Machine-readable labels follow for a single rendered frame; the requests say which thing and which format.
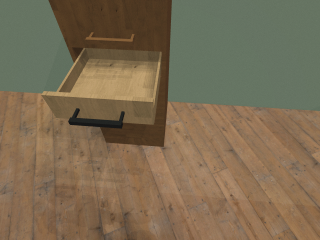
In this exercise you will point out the cabinet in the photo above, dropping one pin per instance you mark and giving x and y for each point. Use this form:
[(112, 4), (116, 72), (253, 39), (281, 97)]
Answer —
[(148, 23)]

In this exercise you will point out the handle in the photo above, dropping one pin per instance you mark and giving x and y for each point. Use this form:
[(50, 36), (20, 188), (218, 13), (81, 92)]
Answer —
[(96, 122), (109, 41)]

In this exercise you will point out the drawer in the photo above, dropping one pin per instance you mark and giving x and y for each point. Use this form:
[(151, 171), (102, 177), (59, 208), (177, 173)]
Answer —
[(102, 83)]

